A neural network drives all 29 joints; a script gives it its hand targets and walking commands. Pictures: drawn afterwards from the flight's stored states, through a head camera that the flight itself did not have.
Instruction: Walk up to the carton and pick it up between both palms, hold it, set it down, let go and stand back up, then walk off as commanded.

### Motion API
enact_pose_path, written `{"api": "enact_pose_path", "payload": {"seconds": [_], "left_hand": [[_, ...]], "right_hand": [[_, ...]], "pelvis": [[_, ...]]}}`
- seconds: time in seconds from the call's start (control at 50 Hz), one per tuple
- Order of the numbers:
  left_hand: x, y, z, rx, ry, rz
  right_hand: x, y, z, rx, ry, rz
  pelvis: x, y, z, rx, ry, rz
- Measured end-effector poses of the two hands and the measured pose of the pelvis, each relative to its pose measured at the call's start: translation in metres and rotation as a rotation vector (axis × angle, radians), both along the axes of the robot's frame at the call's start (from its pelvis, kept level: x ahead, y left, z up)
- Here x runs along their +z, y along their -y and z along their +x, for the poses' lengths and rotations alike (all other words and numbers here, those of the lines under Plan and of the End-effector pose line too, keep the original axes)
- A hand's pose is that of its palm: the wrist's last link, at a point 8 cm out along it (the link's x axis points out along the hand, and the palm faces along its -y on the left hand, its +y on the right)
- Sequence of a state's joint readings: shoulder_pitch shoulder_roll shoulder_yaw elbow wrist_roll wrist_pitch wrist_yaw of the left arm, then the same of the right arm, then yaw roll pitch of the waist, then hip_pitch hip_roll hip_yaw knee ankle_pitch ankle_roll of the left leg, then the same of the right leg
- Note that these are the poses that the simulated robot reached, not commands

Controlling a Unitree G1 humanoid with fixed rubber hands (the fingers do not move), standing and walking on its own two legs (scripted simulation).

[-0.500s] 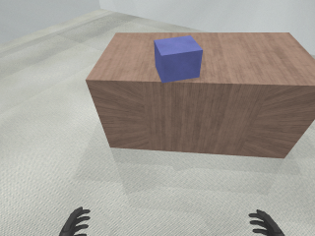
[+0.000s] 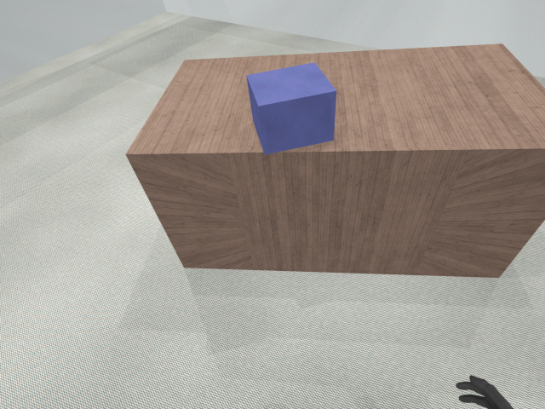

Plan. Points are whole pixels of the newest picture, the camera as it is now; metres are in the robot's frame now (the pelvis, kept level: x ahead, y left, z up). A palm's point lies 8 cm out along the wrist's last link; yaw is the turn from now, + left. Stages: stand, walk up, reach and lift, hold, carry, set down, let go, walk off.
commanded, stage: walk up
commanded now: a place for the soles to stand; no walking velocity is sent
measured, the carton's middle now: (290, 107) +0.92 -0.02 -0.04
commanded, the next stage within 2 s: none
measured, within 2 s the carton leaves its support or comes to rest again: neither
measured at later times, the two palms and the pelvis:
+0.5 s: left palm (85, 382) +0.21 +0.35 -0.09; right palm (467, 365) +0.21 -0.24 -0.05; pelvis +0.11 +0.06 +0.00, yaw -3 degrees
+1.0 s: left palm (86, 336) +0.28 +0.36 -0.07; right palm (437, 301) +0.32 -0.25 -0.07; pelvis +0.23 +0.05 +0.00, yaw -6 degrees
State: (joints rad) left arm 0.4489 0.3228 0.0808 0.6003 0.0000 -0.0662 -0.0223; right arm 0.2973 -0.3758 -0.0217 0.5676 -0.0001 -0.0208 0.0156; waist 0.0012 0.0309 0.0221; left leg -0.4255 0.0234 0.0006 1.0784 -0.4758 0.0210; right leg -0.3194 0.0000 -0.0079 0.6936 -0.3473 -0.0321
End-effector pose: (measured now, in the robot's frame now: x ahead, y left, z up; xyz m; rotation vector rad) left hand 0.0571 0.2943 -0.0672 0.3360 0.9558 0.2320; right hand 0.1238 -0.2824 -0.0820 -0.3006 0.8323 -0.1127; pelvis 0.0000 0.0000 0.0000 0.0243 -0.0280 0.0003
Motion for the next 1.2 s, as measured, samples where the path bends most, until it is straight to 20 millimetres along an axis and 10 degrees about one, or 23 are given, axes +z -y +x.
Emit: {"api": "enact_pose_path", "payload": {"seconds": [0.24, 0.36, 0.52, 0.88, 1.2], "left_hand": [[-0.001, -0.029, 0.018, 0.017, -0.122, 0.014], [-0.031, -0.051, 0.075, -0.013, -0.090, -0.034], [-0.016, -0.051, 0.157, -0.073, 0.029, -0.076], [0.010, -0.050, 0.170, -0.060, -0.127, 0.058], [-0.015, -0.068, 0.345, -0.133, 0.015, -0.058]], "right_hand": [[0.006, -0.024, 0.051, -0.006, 0.002, 0.007], [0.007, -0.044, 0.075, -0.031, 0.022, -0.052], [0.037, -0.038, 0.086, -0.062, -0.004, -0.114], [0.007, -0.019, 0.162, -0.066, -0.020, -0.007], [0.037, -0.043, 0.233, -0.123, -0.044, -0.136]], "pelvis": [[0.003, -0.026, 0.055, -0.030, 0.015, -0.023], [-0.012, -0.054, 0.086, -0.049, 0.030, -0.051], [0.007, -0.058, 0.110, -0.059, 0.035, -0.058], [0.006, -0.035, 0.190, -0.089, 0.029, -0.024], [0.007, -0.075, 0.284, -0.117, 0.027, -0.067]]}}
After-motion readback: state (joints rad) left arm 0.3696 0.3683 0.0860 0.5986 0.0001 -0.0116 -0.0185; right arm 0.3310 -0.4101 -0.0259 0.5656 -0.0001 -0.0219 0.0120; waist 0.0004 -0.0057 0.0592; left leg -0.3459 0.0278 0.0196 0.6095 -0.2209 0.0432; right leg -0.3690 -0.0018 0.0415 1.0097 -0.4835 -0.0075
